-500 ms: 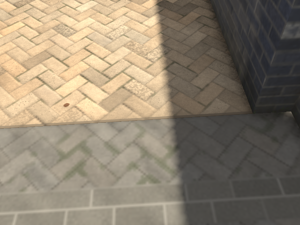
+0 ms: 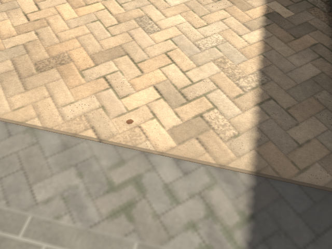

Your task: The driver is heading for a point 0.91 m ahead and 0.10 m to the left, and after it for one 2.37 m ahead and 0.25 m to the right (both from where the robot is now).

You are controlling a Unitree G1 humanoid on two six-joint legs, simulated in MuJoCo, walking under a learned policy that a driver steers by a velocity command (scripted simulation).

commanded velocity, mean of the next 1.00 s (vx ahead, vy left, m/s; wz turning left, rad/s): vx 0.50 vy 0.00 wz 0.33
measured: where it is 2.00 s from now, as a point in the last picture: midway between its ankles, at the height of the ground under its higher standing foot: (130, 139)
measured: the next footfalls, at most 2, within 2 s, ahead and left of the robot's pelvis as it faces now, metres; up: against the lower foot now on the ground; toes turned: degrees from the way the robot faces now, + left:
right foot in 0.36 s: +0.40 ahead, -0.11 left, +0.00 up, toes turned +16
left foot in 0.86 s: +0.56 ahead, +0.21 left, +0.00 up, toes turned +19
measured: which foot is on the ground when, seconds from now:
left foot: down 0.00-0.38, up 0.40-0.84, down 0.86-1.00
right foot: up 0.00-0.34, down 0.36-0.86, up 0.88-1.00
